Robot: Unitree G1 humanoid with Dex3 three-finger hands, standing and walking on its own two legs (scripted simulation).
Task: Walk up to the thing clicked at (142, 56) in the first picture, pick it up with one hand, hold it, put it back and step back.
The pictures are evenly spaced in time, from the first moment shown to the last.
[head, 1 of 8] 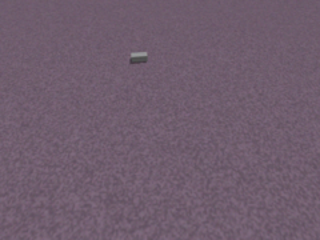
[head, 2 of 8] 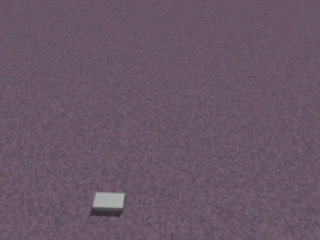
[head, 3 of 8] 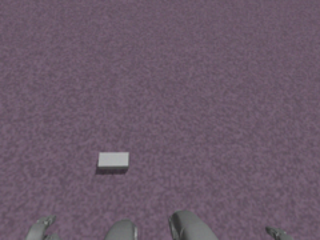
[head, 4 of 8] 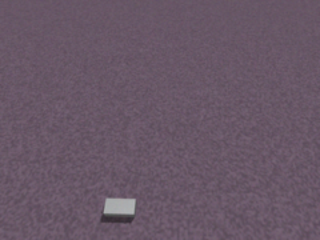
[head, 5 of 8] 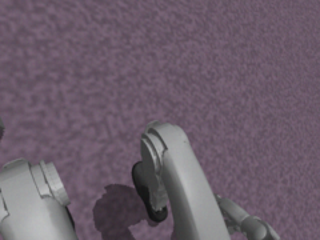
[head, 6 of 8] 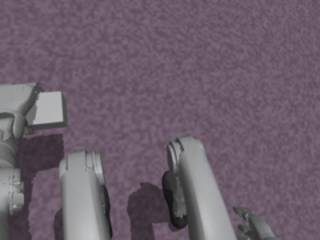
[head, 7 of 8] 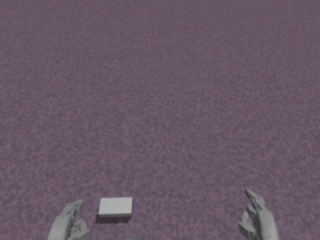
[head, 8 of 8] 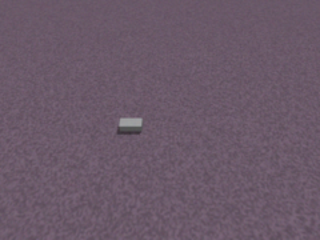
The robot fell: no
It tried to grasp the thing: yes
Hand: left
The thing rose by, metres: 0.68
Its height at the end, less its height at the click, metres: +0.00
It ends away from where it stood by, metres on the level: 0.01
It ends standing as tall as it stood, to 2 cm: yes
